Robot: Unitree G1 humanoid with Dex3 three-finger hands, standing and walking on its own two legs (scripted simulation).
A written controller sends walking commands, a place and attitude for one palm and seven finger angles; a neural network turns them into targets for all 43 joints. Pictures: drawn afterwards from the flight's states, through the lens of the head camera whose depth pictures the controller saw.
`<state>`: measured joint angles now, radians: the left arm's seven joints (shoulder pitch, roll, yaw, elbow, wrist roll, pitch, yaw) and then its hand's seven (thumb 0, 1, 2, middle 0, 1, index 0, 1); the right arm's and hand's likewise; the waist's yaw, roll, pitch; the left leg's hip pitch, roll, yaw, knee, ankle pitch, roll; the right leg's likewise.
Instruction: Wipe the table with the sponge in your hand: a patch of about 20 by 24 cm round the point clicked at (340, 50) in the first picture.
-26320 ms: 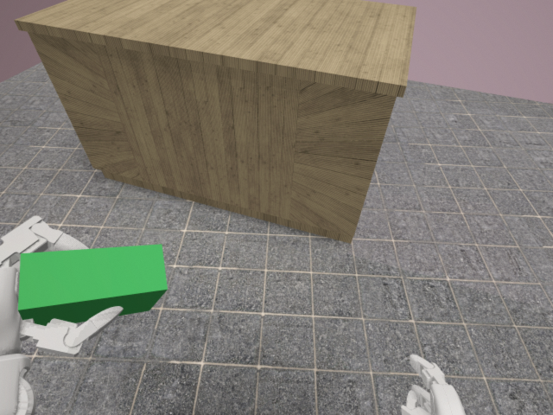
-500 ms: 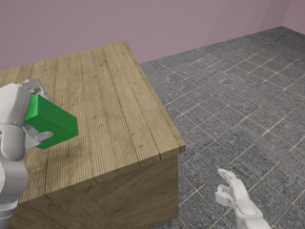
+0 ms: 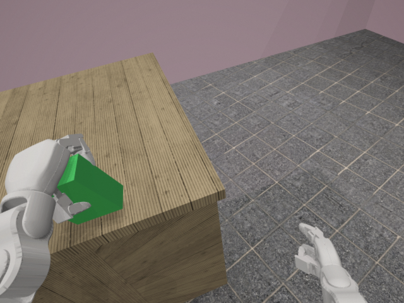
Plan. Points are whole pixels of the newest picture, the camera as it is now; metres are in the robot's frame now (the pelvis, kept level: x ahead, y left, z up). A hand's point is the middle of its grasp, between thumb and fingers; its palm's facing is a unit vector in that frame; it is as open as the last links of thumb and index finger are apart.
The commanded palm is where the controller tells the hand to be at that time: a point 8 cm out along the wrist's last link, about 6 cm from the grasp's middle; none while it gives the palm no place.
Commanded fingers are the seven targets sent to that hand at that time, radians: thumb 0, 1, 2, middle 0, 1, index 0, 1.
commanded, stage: move the sponge above the wiping area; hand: left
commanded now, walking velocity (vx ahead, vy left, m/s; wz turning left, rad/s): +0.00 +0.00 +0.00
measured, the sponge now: (86, 196) +0.24 +0.27 +0.12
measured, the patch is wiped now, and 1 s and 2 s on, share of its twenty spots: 0.00 0.00 0.05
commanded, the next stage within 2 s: none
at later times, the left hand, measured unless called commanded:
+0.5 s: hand (72, 185) +0.24 +0.27 +0.16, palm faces +0.06 -0.03 -1.00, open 9.3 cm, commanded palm +0.20 +0.29 +0.27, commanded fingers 0.00 0.10 1.30 -1.20 -1.60 -1.20 -1.60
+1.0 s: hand (67, 172) +0.26 +0.28 +0.17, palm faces +0.17 -0.01 -0.99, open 9.3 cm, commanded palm +0.22 +0.30 +0.25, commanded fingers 0.00 0.10 1.30 -1.20 -1.60 -1.20 -1.60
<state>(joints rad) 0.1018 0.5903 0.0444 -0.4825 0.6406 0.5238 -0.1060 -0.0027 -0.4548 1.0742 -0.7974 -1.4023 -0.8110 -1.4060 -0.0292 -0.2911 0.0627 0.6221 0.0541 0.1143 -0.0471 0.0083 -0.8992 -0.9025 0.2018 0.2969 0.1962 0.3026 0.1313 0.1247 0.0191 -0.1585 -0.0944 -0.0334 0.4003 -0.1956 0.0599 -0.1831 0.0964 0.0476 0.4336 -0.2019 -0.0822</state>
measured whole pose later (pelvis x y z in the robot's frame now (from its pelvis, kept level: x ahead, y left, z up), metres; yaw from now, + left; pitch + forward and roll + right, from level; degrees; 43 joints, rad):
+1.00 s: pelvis +0.01 -0.01 +0.00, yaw +0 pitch -3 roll +1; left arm 0.02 0.68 0.03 -0.27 0.77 0.31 -0.06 0.00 -0.47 1.08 -0.81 -1.41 -0.83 -1.41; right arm 0.02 -0.29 0.02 0.70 0.04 0.04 -0.10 0.01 -0.90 -0.90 0.20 0.30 0.19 0.30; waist 0.14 0.11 0.02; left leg -0.17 -0.09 -0.05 0.47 -0.24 0.05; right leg -0.19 0.11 0.04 0.49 -0.24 -0.10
